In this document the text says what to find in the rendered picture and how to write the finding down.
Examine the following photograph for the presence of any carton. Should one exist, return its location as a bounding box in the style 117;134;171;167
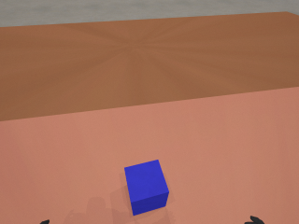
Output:
124;160;169;216

